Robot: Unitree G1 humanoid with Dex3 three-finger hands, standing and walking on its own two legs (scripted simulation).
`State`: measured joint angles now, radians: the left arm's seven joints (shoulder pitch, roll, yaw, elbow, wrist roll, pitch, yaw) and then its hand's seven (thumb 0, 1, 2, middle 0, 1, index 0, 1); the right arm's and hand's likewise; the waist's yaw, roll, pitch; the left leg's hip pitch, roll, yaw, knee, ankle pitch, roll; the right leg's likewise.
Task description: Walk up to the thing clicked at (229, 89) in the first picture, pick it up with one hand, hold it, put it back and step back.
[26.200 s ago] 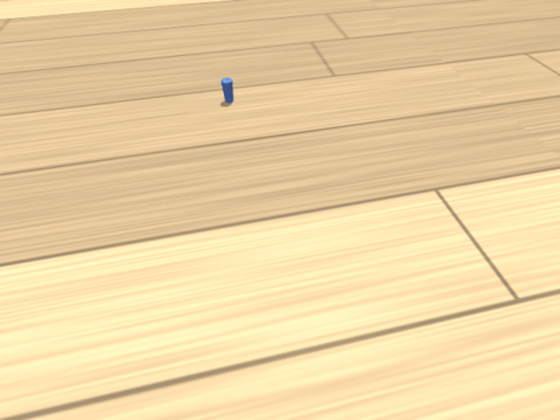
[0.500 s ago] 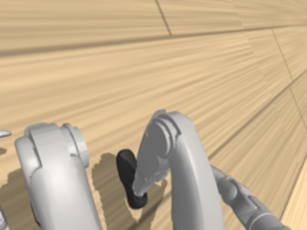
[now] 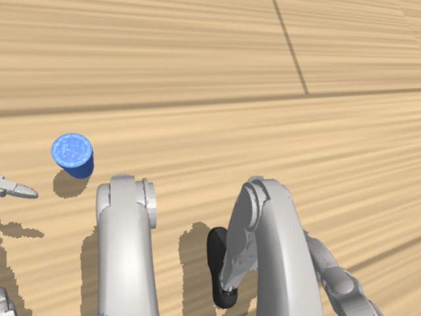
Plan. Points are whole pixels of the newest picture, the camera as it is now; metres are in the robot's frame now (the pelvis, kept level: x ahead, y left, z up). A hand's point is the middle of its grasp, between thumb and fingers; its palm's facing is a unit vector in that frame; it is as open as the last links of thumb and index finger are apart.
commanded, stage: home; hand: left
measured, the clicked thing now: (77, 160) +0.39 +0.29 -0.25
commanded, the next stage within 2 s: none
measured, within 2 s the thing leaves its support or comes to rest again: neither
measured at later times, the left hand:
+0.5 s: hand out of the picture +0.26 +0.34 +0.08, palm faces +0.33 -0.81 -0.49, open 17.5 cm
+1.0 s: hand out of the picture +0.24 +0.24 +0.29, palm faces +0.31 -0.89 -0.34, open 17.4 cm
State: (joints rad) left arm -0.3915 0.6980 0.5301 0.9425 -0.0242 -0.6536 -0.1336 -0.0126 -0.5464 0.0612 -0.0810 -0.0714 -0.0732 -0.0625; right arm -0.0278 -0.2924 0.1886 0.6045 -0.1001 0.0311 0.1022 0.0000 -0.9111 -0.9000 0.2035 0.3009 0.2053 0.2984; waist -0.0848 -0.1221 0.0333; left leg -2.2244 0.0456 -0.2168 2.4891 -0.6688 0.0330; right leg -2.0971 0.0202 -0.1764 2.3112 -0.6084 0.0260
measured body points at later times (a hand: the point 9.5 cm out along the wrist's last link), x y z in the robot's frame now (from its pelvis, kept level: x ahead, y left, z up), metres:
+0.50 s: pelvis +0.03 -0.02 +0.17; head +0.21 +0.04 +0.58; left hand +0.24 +0.38 +0.11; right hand +0.25 -0.24 +0.04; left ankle +0.09 +0.12 -0.29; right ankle +0.13 -0.12 -0.29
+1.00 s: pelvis +0.09 +0.00 +0.37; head +0.14 +0.03 +0.82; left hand +0.22 +0.29 +0.32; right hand +0.29 -0.21 +0.29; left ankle +0.09 +0.12 -0.29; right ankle +0.13 -0.12 -0.29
